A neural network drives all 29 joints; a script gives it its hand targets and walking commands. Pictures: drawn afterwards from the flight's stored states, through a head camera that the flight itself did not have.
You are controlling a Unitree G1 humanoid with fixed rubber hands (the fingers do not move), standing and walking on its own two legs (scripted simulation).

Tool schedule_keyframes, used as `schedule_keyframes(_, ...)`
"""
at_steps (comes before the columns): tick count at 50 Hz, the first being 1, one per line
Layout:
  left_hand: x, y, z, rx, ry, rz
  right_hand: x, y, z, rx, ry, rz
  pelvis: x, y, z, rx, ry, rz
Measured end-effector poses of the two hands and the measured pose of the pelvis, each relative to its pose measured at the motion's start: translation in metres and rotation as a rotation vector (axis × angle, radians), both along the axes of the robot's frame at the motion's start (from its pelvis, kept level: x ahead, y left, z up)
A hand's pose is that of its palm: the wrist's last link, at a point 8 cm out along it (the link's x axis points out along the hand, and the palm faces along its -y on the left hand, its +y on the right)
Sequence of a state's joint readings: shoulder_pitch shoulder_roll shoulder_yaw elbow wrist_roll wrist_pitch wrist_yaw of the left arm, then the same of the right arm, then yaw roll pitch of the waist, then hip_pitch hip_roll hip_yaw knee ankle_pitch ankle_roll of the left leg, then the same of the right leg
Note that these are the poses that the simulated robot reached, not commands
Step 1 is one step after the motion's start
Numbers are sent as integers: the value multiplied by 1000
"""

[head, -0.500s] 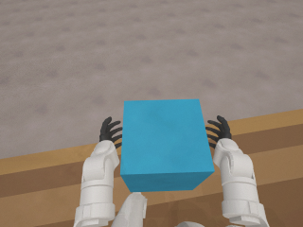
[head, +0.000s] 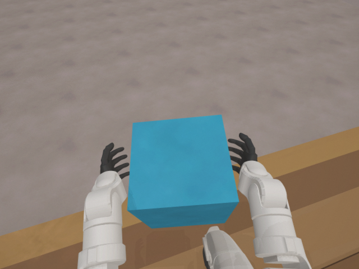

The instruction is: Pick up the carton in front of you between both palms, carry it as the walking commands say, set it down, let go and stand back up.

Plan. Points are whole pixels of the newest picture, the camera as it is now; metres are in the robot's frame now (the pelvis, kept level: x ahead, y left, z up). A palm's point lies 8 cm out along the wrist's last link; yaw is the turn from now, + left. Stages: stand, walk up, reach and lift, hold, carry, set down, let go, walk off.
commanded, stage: carry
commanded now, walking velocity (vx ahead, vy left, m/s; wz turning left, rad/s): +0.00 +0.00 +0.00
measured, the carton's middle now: (182, 177) +0.33 -0.02 -0.03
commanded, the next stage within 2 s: none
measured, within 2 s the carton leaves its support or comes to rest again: neither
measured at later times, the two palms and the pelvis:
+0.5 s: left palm (141, 125) +0.65 +0.10 -0.15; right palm (217, 119) +0.65 -0.21 -0.17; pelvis +0.34 -0.05 -0.20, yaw -2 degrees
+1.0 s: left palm (147, 99) +1.01 +0.08 -0.32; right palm (202, 93) +1.00 -0.23 -0.31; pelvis +0.71 -0.08 -0.39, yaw +1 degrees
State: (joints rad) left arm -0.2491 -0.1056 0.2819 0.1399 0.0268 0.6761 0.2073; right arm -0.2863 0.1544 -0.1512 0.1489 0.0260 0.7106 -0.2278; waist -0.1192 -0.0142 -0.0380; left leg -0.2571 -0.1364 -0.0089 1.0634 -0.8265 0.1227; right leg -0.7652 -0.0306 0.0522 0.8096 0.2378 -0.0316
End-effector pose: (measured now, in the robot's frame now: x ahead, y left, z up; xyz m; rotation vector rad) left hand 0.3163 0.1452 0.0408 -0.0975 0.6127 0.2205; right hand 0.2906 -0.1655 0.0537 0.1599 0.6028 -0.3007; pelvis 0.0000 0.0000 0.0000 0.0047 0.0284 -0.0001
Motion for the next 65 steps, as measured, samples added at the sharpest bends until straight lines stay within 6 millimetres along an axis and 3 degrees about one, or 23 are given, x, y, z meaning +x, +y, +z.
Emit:
schedule_keyframes(4, 68, -14, -28, -8, -76, 23, 75, -16, -26, -29, -79, 21, 70, -20, -46, 17, -30, 0)
schedule_keyframes(6, 98, -16, -41, -20, -127, 60, 120, -18, -46, -74, -120, 67, 109, -31, -78, 25, -47, -7)
schedule_keyframes(9, 131, -18, -68, -12, -133, 82, 175, -20, -84, -126, -90, 98, 147, -42, -112, -2, -38, -15)
schedule_keyframes(16, 197, -33, -140, -39, 27, 118, 242, -33, -166, -37, 75, 92, 223, -55, -143, -17, -21, 5)
schedule_keyframes(24, 313, -48, -181, -4, -28, 43, 342, -48, -213, -9, 9, 51, 327, -51, -191, -4, -4, -30)
schedule_keyframes(29, 400, -45, -217, 8, -110, 21, 423, -46, -242, -28, -73, 25, 413, -46, -248, -37, -28, -20)
schedule_keyframes(33, 466, -49, -258, 46, -96, -8, 474, -51, -273, -27, -84, 7, 463, -44, -289, -13, -5, -9)
schedule_keyframes(41, 554, -50, -321, -1, 28, 8, 557, -46, -327, 23, 28, 21, 564, -50, -316, -11, 4, 3)
schedule_keyframes(47, 647, -60, -350, -3, -37, 26, 654, -59, -346, -28, -36, 41, 651, -69, -353, -5, 3, 28)
schedule_keyframes(52, 727, -65, -376, -16, -154, 87, 755, -68, -384, -105, -140, 93, 744, -88, -423, 15, -48, 20)
schedule_keyframes(55, 761, -62, -403, 0, -180, 111, 814, -64, -422, -147, -111, 134, 783, -96, -462, 1, -31, 6)
schedule_keyframes(60, 814, -71, -456, 10, -73, 167, 871, -52, -481, -93, -8, 156, 840, -105, -493, -25, -23, 22)
schedule_keyframes(65, 882, -85, -498, 36, 31, 143, 931, -68, -523, -93, 77, 45, 900, -102, -513, -14, -8, 9)
